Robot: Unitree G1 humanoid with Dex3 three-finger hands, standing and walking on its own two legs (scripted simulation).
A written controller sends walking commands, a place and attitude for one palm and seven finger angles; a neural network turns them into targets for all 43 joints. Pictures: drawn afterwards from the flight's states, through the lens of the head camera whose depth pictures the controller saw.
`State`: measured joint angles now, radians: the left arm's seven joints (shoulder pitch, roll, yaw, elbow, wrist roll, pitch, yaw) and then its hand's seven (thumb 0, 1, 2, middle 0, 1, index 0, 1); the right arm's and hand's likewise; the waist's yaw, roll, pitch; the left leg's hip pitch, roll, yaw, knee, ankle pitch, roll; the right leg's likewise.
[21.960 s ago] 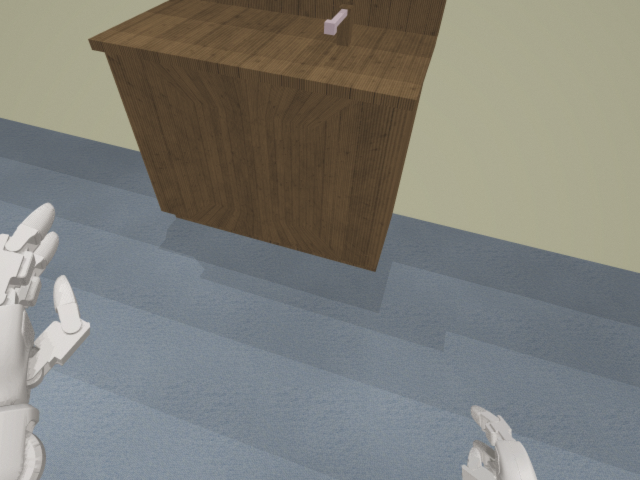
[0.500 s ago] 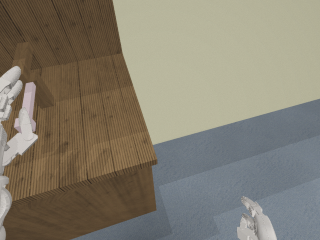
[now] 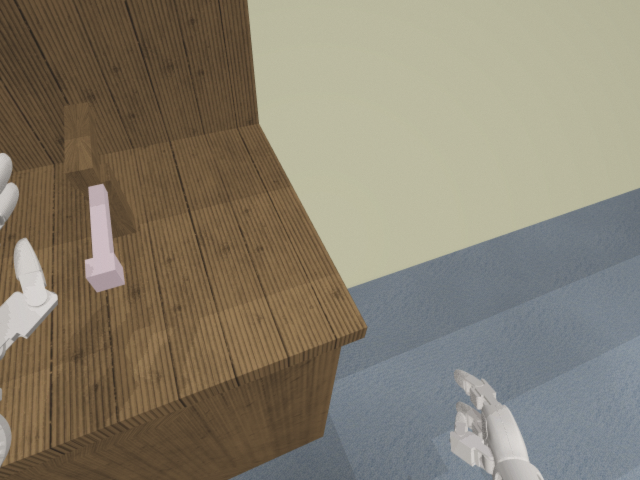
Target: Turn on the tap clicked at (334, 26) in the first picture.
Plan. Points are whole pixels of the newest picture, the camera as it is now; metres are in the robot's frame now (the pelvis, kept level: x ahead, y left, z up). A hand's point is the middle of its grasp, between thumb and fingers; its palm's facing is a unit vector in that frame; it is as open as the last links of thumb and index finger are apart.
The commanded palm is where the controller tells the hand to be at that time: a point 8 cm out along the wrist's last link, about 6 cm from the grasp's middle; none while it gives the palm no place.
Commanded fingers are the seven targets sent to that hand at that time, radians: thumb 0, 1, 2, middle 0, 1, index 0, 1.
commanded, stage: come to a stop and stand still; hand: left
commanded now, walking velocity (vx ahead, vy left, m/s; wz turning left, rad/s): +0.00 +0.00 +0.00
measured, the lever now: (105, 272) +0.29 +0.26 +0.12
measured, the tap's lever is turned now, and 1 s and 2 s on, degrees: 0 0 1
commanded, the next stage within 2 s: look again from close up in 0.80 s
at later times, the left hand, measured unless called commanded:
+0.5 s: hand (73, 328) +0.21 +0.23 +0.17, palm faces +0.41 -0.84 -0.36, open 7.4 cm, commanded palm +0.15 +0.27 +0.18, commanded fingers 0.00 0.90 0.90 -0.20 -0.30 -0.20 -0.30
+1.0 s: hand (91, 328) +0.21 +0.22 +0.16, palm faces +0.42 -0.85 -0.32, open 7.4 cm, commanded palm +0.16 +0.25 +0.18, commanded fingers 0.00 0.90 0.90 -0.20 -0.30 -0.20 -0.30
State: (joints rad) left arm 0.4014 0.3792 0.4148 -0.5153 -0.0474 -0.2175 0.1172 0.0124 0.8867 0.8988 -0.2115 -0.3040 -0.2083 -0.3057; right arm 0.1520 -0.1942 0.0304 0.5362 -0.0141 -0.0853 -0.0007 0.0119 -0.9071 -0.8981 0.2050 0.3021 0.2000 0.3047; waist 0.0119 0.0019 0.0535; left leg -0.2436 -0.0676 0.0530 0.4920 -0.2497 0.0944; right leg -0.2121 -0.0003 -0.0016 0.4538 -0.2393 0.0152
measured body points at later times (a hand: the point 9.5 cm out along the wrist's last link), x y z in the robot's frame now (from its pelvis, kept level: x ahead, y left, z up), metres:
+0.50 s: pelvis -0.01 -0.01 +0.01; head +0.00 -0.01 +0.46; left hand +0.18 +0.28 +0.19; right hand +0.17 -0.24 -0.07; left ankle +0.01 +0.05 -0.74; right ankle +0.00 -0.14 -0.74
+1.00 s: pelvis +0.00 -0.03 +0.01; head +0.00 -0.02 +0.46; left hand +0.18 +0.26 +0.18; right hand +0.19 -0.25 -0.06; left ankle +0.01 +0.05 -0.74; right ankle +0.00 -0.14 -0.74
